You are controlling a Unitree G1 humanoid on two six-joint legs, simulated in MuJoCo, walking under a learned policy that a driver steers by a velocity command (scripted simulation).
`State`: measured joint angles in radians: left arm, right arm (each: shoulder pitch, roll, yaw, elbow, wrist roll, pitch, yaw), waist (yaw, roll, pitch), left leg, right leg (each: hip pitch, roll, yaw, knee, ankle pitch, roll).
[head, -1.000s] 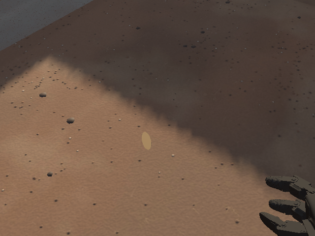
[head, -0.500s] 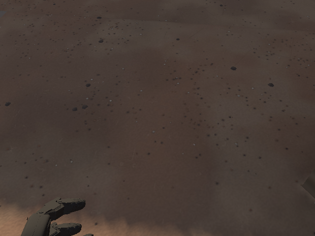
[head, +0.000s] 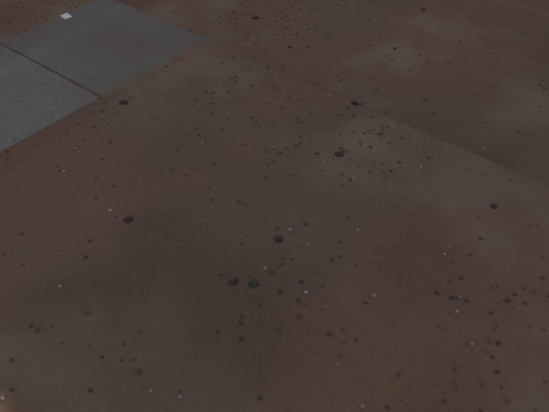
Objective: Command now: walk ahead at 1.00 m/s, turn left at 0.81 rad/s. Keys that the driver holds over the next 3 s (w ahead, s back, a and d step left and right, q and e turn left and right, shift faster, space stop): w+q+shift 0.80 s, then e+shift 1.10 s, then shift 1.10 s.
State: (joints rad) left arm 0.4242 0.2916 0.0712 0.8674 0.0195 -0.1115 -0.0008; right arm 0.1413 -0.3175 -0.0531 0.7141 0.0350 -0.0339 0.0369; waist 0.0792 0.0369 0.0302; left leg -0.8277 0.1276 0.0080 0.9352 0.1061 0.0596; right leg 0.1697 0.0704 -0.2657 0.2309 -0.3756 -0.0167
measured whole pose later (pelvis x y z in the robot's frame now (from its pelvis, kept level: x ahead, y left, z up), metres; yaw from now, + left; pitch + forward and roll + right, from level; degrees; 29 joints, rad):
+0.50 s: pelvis +0.47 +0.01 +0.00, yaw +28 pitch +1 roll -1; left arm -0.04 0.27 0.02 0.55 -0.03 -0.13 -0.01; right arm 0.41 -0.27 -0.07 0.73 0.05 -0.05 -0.02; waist -0.12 -0.03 0.03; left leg -0.02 -0.13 -0.30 0.49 -0.45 0.09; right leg -0.58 -0.03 0.18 0.51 0.04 0.09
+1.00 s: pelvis +0.81 +0.21 -0.02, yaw +49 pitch +0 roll -2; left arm 0.52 0.25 0.03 0.92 -0.02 -0.08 0.00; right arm -0.04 -0.24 -0.01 0.53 -0.01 -0.08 0.07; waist 0.10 0.03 0.06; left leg -0.56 0.00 0.01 0.55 0.09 0.11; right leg 0.19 -0.02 -0.14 0.41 -0.47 0.03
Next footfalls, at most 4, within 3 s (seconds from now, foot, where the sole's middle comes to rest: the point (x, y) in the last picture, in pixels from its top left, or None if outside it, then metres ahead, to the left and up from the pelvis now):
0.12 left None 0.34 0.06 -0.76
0.54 right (314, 318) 0.77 -0.03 -0.76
1.00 left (156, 269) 0.89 0.42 -0.76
1.44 right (224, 221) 1.09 0.26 -0.76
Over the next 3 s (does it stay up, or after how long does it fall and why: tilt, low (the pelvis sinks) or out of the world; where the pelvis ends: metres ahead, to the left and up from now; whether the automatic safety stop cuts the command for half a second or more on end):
stays up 1.01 0.32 0.01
